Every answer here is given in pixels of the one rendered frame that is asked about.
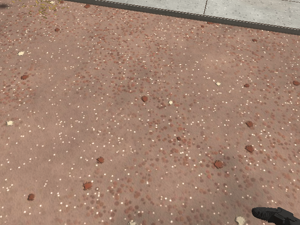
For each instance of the robot right hand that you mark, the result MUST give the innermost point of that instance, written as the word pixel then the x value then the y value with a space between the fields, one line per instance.
pixel 279 216

